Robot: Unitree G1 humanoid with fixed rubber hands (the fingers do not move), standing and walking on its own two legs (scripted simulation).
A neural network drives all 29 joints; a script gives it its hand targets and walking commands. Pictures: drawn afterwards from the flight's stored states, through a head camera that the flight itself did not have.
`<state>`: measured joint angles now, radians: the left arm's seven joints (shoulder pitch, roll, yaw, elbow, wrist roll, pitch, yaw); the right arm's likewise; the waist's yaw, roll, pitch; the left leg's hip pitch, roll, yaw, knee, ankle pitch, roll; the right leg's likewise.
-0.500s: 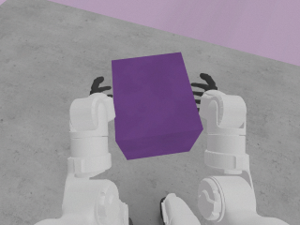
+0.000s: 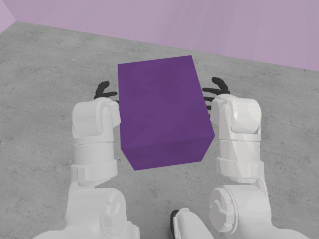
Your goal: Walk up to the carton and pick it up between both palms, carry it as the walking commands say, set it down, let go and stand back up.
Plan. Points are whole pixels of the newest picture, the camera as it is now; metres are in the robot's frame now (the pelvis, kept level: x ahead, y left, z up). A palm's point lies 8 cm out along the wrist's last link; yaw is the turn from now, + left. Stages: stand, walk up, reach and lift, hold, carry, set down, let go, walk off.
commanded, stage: carry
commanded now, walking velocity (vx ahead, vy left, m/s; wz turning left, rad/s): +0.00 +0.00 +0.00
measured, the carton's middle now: (161, 115) +0.42 -0.01 +0.03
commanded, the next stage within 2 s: none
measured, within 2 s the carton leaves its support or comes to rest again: neither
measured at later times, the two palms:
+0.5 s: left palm (105, 148) +0.28 +0.10 +0.13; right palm (251, 148) +0.27 -0.16 +0.14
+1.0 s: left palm (161, 229) +0.15 +0.00 +0.07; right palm out of the picture +0.08 -0.26 +0.06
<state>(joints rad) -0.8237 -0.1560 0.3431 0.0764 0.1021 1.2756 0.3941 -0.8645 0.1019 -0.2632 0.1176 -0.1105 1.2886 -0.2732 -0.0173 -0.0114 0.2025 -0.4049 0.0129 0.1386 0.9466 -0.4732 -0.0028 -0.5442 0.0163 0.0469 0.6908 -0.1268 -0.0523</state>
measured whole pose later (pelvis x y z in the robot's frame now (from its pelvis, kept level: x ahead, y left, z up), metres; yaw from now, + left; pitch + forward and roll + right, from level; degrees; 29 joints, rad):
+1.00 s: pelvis -0.21 -0.04 +0.00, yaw -15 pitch -1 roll +0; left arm -0.63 -0.19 0.30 0.10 0.12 1.23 0.37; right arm -0.62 0.18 -0.26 0.09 -0.13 1.23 -0.26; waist -0.02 0.01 0.15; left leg -0.51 0.16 0.17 0.94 -0.51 -0.04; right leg -0.43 -0.03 0.08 0.76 -0.30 0.06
